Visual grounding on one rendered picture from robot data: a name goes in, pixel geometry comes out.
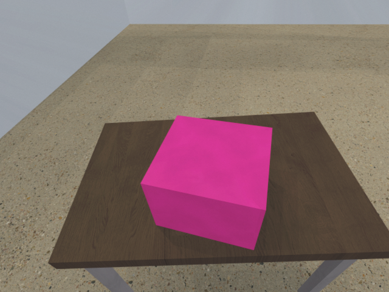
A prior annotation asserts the carton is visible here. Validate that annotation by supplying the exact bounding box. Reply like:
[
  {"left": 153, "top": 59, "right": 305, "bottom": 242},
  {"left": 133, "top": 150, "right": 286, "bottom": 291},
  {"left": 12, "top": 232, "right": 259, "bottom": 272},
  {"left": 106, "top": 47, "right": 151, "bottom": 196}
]
[{"left": 140, "top": 115, "right": 272, "bottom": 250}]

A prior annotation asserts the table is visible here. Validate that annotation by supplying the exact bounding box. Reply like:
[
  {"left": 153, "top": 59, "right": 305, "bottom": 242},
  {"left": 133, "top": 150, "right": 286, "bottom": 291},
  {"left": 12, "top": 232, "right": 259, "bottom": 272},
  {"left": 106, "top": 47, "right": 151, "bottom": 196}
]
[{"left": 48, "top": 112, "right": 389, "bottom": 292}]

